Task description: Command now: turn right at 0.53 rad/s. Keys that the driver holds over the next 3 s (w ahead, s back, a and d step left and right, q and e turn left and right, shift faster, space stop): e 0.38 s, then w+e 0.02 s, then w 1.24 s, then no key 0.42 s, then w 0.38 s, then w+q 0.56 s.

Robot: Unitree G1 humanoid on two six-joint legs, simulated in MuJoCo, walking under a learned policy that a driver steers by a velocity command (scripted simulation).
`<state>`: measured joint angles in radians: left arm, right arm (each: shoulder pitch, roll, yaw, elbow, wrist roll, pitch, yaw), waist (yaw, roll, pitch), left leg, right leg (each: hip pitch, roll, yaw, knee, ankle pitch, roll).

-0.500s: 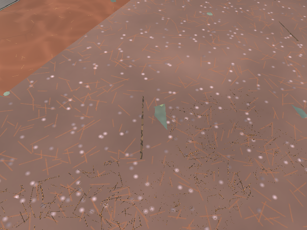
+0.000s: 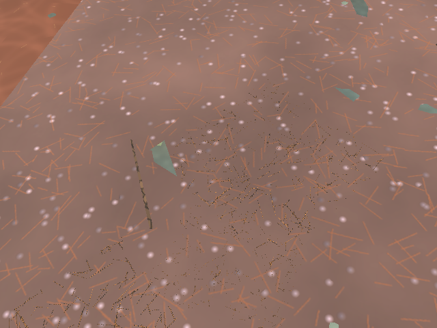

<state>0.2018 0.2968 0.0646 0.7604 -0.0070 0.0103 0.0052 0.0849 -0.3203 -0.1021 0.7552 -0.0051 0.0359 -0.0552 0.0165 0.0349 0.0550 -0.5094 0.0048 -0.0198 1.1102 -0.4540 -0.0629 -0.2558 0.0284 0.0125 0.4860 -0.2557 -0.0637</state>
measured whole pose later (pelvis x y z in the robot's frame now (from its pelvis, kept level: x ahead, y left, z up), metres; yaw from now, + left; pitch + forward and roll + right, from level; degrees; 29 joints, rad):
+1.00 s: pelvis +0.15 -0.07 +0.01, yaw -21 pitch +2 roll +0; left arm 0.39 0.26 0.04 0.76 0.00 -0.07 -0.01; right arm 0.21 -0.32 -0.06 0.76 0.01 -0.08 0.03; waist 0.04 0.05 0.00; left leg -0.62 0.10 0.00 0.97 -0.16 0.00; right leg -0.07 0.04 0.00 0.27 -0.23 -0.06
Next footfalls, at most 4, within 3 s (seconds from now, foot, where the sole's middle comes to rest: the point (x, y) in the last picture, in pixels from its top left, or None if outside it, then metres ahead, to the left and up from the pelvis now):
0.38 left None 0.09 0.14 -0.78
0.78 right None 0.09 -0.15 -0.78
1.26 left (273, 307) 0.51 -0.07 -0.78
1.76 right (371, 247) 0.70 -0.39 -0.78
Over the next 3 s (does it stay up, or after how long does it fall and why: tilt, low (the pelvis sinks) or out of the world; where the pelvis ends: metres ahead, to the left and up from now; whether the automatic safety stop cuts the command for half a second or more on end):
stays up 1.00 -0.37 -0.03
